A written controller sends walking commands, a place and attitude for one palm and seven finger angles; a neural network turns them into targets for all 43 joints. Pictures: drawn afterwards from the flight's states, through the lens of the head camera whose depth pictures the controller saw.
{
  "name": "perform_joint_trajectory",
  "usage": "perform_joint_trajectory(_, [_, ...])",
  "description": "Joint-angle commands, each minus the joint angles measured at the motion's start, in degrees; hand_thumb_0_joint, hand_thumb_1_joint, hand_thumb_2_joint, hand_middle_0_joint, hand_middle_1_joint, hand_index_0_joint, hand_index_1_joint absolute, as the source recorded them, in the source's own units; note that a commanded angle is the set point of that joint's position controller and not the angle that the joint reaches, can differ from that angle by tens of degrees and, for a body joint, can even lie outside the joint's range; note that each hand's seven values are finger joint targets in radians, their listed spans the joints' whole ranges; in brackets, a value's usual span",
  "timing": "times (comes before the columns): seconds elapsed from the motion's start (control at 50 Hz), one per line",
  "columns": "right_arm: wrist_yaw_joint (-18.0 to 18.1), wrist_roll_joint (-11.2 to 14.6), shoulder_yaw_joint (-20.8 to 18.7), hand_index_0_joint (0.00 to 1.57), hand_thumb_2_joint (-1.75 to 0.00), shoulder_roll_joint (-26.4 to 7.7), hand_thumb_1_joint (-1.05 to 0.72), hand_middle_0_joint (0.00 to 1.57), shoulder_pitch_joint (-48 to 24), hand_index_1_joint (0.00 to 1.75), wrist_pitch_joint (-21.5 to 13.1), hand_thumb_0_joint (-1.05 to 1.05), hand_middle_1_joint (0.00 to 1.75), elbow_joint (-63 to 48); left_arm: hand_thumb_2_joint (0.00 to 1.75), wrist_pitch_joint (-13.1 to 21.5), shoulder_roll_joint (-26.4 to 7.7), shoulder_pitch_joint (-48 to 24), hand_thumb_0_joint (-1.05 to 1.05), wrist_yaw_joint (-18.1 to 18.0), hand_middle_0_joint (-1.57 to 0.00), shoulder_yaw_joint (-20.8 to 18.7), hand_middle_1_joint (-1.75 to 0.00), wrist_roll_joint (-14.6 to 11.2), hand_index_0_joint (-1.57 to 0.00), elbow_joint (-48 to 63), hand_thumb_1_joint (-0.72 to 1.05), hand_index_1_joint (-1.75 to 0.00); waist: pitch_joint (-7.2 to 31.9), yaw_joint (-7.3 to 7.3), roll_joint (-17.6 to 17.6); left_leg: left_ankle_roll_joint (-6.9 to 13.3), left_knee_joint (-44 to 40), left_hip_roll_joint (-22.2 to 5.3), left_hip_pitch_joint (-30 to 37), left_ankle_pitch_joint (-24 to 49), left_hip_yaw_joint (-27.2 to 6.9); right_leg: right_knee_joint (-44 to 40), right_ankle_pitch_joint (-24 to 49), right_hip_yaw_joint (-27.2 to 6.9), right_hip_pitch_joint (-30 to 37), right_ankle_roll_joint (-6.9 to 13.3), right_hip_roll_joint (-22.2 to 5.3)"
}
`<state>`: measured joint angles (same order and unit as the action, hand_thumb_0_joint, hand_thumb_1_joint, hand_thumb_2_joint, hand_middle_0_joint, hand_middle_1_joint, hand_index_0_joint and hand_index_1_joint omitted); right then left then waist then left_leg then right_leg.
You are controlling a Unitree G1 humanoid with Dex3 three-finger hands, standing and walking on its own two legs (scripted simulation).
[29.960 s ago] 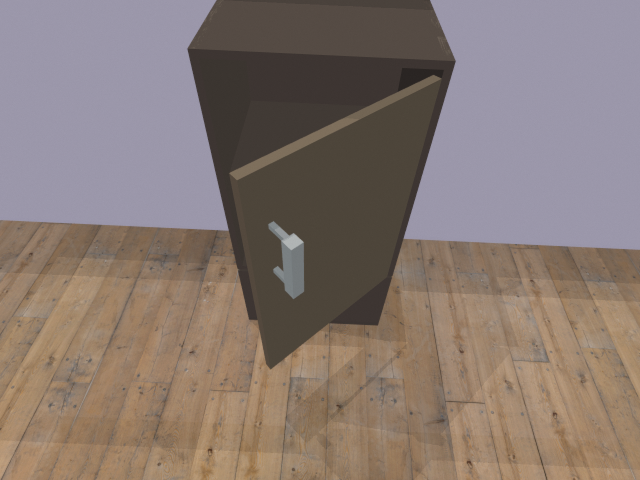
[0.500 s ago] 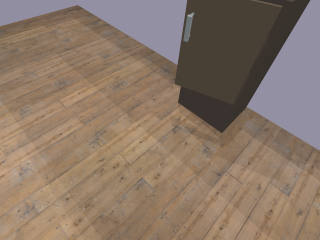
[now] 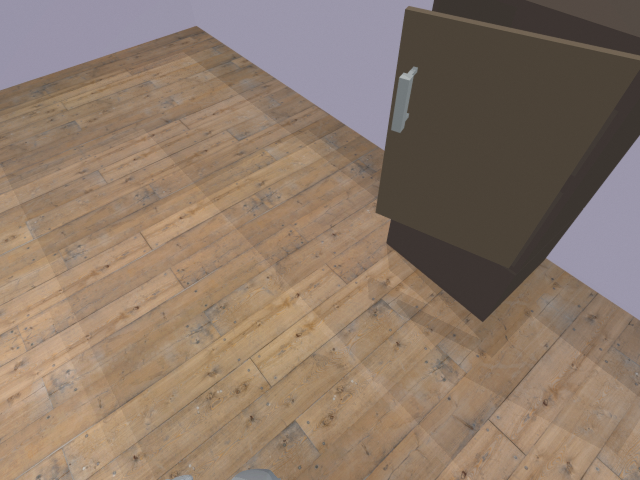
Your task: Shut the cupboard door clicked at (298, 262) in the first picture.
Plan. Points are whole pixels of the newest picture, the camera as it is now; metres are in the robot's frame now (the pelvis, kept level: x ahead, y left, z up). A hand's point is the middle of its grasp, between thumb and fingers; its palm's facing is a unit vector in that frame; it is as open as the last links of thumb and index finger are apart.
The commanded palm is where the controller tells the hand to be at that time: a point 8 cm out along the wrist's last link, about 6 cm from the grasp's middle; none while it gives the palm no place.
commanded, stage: turn to face it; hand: left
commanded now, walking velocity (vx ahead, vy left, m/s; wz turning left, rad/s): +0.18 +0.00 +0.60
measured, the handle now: (405, 99) +0.86 -0.17 -0.01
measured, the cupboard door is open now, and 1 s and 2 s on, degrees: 19 19 19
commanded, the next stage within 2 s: take the last steps up to it in 1.10 s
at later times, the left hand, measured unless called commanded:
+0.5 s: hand (191, 463) +0.17 +0.20 -0.17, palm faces -0.02 -0.98 -0.20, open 7.4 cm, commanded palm none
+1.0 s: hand (219, 334) +0.37 +0.19 -0.17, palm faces -0.35 -0.91 -0.21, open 7.4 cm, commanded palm none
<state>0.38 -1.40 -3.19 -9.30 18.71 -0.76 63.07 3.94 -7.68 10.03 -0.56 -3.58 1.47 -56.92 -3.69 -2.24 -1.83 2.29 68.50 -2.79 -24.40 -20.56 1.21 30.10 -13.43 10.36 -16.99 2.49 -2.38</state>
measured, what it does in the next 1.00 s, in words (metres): walks ahead, turning right: left foot, then right foot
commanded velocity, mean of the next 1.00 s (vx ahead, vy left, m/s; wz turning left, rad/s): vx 0.00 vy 0.00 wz -0.48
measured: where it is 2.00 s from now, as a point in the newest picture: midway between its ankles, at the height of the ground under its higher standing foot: (350, 442)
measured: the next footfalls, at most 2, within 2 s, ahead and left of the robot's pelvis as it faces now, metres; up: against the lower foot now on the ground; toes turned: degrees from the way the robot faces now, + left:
left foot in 0.24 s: +0.21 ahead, +0.14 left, +0.00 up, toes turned +8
right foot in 0.56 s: +0.19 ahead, -0.11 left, +0.00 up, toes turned -15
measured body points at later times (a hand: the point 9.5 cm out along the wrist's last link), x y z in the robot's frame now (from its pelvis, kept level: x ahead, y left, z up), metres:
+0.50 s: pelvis +0.14 +0.02 +0.00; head +0.18 +0.01 +0.45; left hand +0.17 +0.25 -0.15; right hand +0.23 -0.21 -0.15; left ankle +0.17 +0.13 -0.73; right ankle +0.13 -0.09 -0.70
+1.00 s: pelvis +0.20 +0.04 +0.00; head +0.25 +0.04 +0.45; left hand +0.39 +0.24 -0.15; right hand +0.17 -0.23 -0.13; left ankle +0.24 +0.14 -0.73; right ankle +0.13 -0.07 -0.68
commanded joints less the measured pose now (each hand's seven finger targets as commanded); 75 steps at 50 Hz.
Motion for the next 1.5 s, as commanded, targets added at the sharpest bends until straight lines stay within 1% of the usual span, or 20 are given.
perform_joint_trajectory(0.0, [-0.93,-0.09,-0.09,0.20,-0.90,0.03,-0.90,0.20,0.08,0.30,0.23,0.00,0.30,-5.49,0.90,1.02,-5.88,8.75,0.00,-0.73,-0.20,-1.06,-0.30,0.52,-0.20,0.25,0.90,-0.30,1.25,1.24,6.91,-1.96,-4.92,-4.04,-9.35,2.97,-0.80,-17.40,15.77,-8.66,7.58,5.30,-17.55])
perform_joint_trajectory(0.1, [-1.57,0.12,1.23,0.20,-0.90,1.29,-0.90,0.20,-5.03,0.30,0.13,0.00,0.30,-8.19,0.90,0.94,-6.99,10.49,0.00,-0.80,-0.20,0.38,-0.30,0.15,-0.20,-1.59,0.90,-0.30,1.66,1.81,7.84,-2.12,-25.23,-1.48,-2.68,8.02,4.54,-12.55,35.13,-3.96,10.05,4.65,-13.48])
perform_joint_trajectory(0.18, [-0.80,0.05,1.34,0.20,-0.90,-2.88,-0.90,0.20,-1.56,0.30,-0.99,0.00,0.30,-6.02,0.90,-0.39,-7.96,9.57,0.00,-1.04,-0.20,0.53,-0.30,-0.58,-0.20,-2.67,0.90,-0.30,4.11,-0.45,6.14,-2.43,-39.40,-0.24,17.13,20.31,5.61,-5.70,28.19,-5.51,4.26,2.29,-8.90])
perform_joint_trajectory(0.24, [1.03,-0.21,-0.76,0.20,-0.90,-13.68,-0.90,0.20,5.50,0.30,-0.83,0.00,0.30,-4.92,0.90,-2.11,-4.57,12.30,0.00,-0.95,-0.20,0.87,-0.30,-0.68,-0.20,-1.10,0.90,-0.30,8.28,-2.72,-13.45,8.12,-43.39,-21.90,29.34,47.41,-10.88,16.77,-23.48,-2.74,-9.04,-3.41,1.37])
perform_joint_trajectory(0.28, [2.31,-0.42,-0.57,0.20,-0.90,-13.48,-0.90,0.20,1.74,0.30,-0.61,0.00,0.30,-6.42,0.90,-3.51,-5.69,8.21,0.00,-0.66,-0.20,0.06,-0.30,-0.65,-0.20,0.22,0.90,-0.30,9.48,-2.50,-15.80,9.95,-45.68,-24.01,27.23,44.78,-12.10,31.20,-25.35,-9.19,-13.37,-3.31,-0.24])
perform_joint_trajectory(0.48, [1.54,-0.12,-1.98,0.20,-0.90,-11.49,-0.90,0.20,-12.51,0.30,2.08,0.00,0.30,-12.28,0.90,-5.88,-5.09,11.64,0.00,1.41,-0.20,-2.39,-0.30,0.36,-0.20,2.93,0.90,-0.30,3.50,5.10,-5.82,2.03,-42.07,-17.22,5.59,5.21,6.49,7.68,-2.31,-2.93,2.23,-3.92,1.44])
perform_joint_trajectory(0.5, [1.30,0.08,-2.05,0.20,-0.90,-10.71,-0.90,0.20,-13.20,0.30,2.31,0.00,0.30,-12.88,0.90,-5.69,-6.84,13.00,0.00,1.32,-0.20,-2.81,-0.30,0.51,-0.20,3.06,0.90,-0.30,2.41,6.32,-0.97,-0.23,-36.21,-14.25,2.28,1.56,8.95,2.05,1.72,-5.72,4.84,-3.05,0.60])
perform_joint_trajectory(0.54, [0.50,0.74,-1.09,0.20,-0.90,-5.41,-0.90,0.20,-14.89,0.30,2.60,0.00,0.30,-16.43,0.90,-4.51,-17.10,14.42,0.00,0.34,-0.20,-4.06,-0.30,0.74,-0.20,3.98,0.90,-0.30,2.54,8.80,20.70,-5.34,-10.08,-0.19,-9.45,-18.43,9.35,-14.28,16.43,-36.19,7.18,8.22,-18.60])
perform_joint_trajectory(0.6, [1.04,0.55,-1.41,0.20,-0.90,-8.14,-0.90,0.20,-14.34,0.30,2.61,0.00,0.30,-16.15,0.90,-4.28,-14.75,7.43,0.00,-0.90,-0.20,-3.46,-0.30,0.14,-0.20,5.83,0.90,-0.30,4.83,5.00,16.55,-5.52,0.57,-2.36,-13.92,-7.80,-2.45,-11.44,18.03,-33.85,10.04,9.89,-15.51])
perform_joint_trajectory(0.66, [0.92,0.56,-0.67,0.20,-0.90,-7.22,-0.90,0.20,-12.02,0.30,2.20,0.00,0.30,-14.84,0.90,-4.29,-13.93,5.02,0.00,-1.02,-0.20,-3.07,-0.30,0.19,-0.20,7.23,0.90,-0.30,9.84,3.91,9.09,-6.31,-7.16,-1.98,-8.47,-4.93,-0.79,-6.45,28.64,-25.54,13.29,8.62,-11.96])
perform_joint_trajectory(0.82, [1.44,1.15,-0.02,0.20,-0.90,-7.55,-0.90,0.20,-4.86,0.30,1.65,0.00,0.30,-14.25,0.90,-5.51,-16.01,0.13,0.00,-0.27,-0.20,-3.15,-0.30,-0.13,-0.20,8.09,0.90,-0.30,7.71,0.87,8.63,-5.44,-37.86,1.10,8.93,5.50,0.82,-2.80,23.11,-26.21,4.89,4.77,-7.33])
perform_joint_trajectory(0.84, [1.56,0.93,-0.12,0.20,-0.90,-9.38,-0.90,0.20,-2.19,0.30,0.96,0.00,0.30,-13.41,0.90,-5.73,-14.64,-0.96,0.00,-0.13,-0.20,-2.86,-0.30,-0.58,-0.20,8.89,0.90,-0.30,8.33,-0.21,4.86,-4.70,-45.59,-1.25,16.18,10.87,-0.96,0.29,17.60,-24.21,-0.41,2.12,-4.30])
perform_joint_trajectory(0.88, [1.88,-0.30,-1.41,0.20,-0.90,-17.76,-0.90,0.20,-1.37,0.30,0.81,0.00,0.30,-14.56,0.90,-5.97,-10.59,0.32,0.00,0.73,-0.20,-1.78,-0.30,-0.86,-0.20,11.10,0.90,-0.30,6.48,-0.04,-15.96,6.67,-52.61,-23.02,18.00,21.99,-21.59,20.00,-20.61,-11.79,-12.40,-3.63,5.84])
perform_joint_trajectory(0.94, [2.32,-0.74,-0.30,0.20,-0.90,-14.62,-0.90,0.20,-4.76,0.30,0.52,0.00,0.30,-15.07,0.90,-6.38,-11.83,-1.68,0.00,1.39,-0.20,-2.46,-0.30,-0.17,-0.20,10.04,0.90,-0.30,3.46,1.77,-9.74,8.05,-50.61,-18.87,13.33,30.05,-14.96,34.92,-17.21,-13.62,-13.26,-4.59,2.61])
perform_joint_trajectory(1.0, [2.46,-0.64,-0.04,0.20,-0.90,-13.10,-0.90,0.20,-4.14,0.30,0.50,0.00,0.30,-14.14,0.90,-6.69,-9.47,-1.75,0.00,1.79,-0.20,-1.47,-0.30,-0.47,-0.20,9.50,0.90,-0.30,6.20,1.79,-8.26,6.13,-46.91,-14.13,19.46,39.86,-4.97,27.53,-13.90,-10.36,-11.46,-5.22,2.27])
perform_joint_trajectory(1.16, [1.79,0.14,-1.44,0.20,-0.90,-13.92,-0.90,0.20,-1.84,0.30,1.30,0.00,0.30,-10.80,0.90,-5.99,-9.10,1.01,0.00,1.29,-0.20,-0.94,-0.30,-0.47,-0.20,8.12,0.90,-0.30,7.34,2.46,-7.80,2.51,-41.06,-13.32,14.92,31.43,-0.92,-3.58,1.91,-6.23,7.19,-2.82,3.39])
perform_joint_trajectory(1.22, [0.98,0.57,0.00,0.20,-0.90,-7.42,-0.90,0.20,-4.92,0.30,1.61,0.00,0.30,-13.31,0.90,-4.85,-18.12,7.10,0.00,0.28,-0.20,-2.27,-0.30,0.17,-0.20,5.57,0.90,-0.30,6.46,5.63,14.89,-4.65,-19.69,-0.13,-5.85,-14.83,6.65,-13.63,16.71,-29.00,17.98,7.91,-18.49])
perform_joint_trajectory(1.3, [0.58,0.09,-0.21,0.20,-0.90,-8.35,-0.90,0.20,-5.81,0.30,1.35,0.00,0.30,-11.06,0.90,-3.71,-13.01,3.62,0.00,-0.35,-0.20,-1.51,-0.30,-0.36,-0.20,4.76,0.90,-0.30,3.60,3.08,11.26,-4.88,-7.28,-2.30,-11.31,-6.43,-0.01,-12.75,14.83,-23.08,17.16,10.22,-12.44])
perform_joint_trajectory(1.42, [-0.57,0.07,0.13,0.20,-0.90,-5.39,-0.90,0.20,-4.94,0.30,0.15,0.00,0.30,-10.29,0.90,-2.40,-13.34,4.51,0.00,0.28,-0.20,-1.73,-0.30,0.16,-0.20,2.23,0.90,-0.30,0.33,2.26,9.63,-4.13,-27.68,-0.88,0.18,-2.51,3.76,-15.11,1.33,-21.50,8.87,9.13,-10.38])
perform_joint_trajectory(1.48, [0.08,-0.16,0.28,0.20,-0.90,-6.93,-0.90,0.20,3.86,0.30,-1.35,0.00,0.30,-6.89,0.90,-2.75,-11.19,3.41,0.00,0.60,-0.20,-1.40,-0.30,-0.70,-0.20,1.47,0.90,-0.30,1.85,-1.65,3.23,-3.64,-42.71,0.30,19.53,6.51,4.14,-6.88,-6.64,-17.88,-2.04,5.11,-5.12])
